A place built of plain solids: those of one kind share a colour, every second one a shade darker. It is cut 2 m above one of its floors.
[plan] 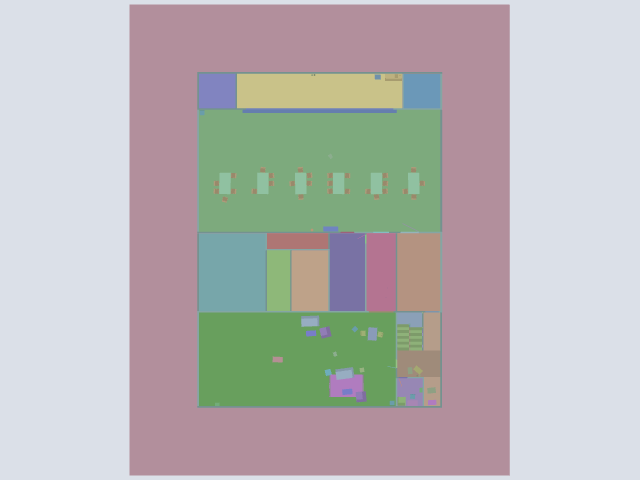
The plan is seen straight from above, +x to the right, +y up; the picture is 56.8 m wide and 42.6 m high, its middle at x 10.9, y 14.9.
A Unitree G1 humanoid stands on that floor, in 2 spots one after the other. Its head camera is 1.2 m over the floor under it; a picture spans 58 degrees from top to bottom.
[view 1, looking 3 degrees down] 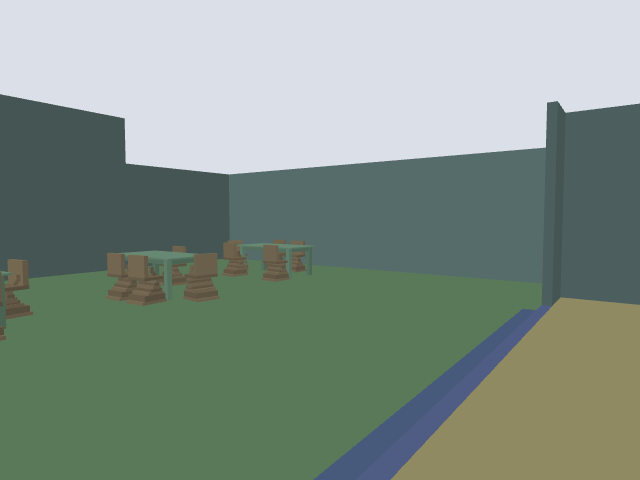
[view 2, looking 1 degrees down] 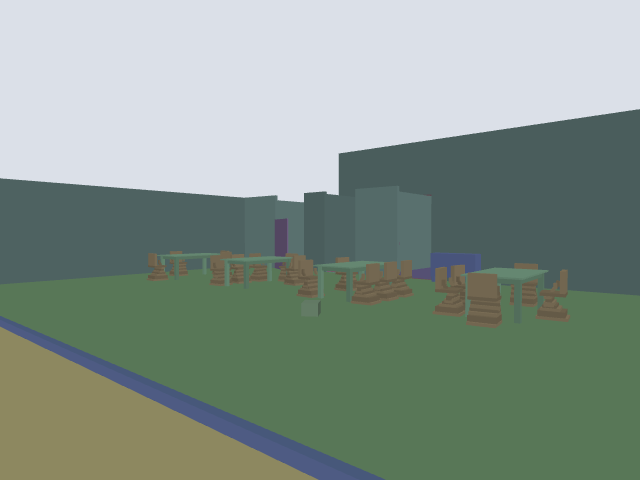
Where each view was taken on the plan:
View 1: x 10.87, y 27.46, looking -144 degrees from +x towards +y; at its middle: wall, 13.26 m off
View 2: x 6.72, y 28.18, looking -50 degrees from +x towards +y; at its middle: wall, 16.37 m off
